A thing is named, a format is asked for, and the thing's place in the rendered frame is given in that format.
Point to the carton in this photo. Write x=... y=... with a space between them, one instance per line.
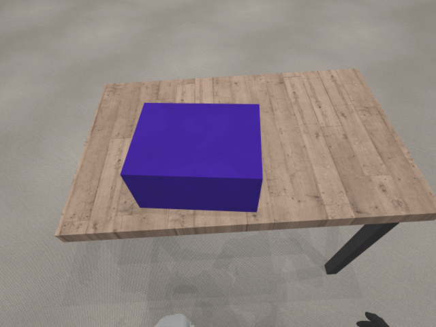
x=196 y=157

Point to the table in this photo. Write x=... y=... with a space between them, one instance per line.
x=330 y=157

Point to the right robot hand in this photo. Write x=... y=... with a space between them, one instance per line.
x=376 y=321

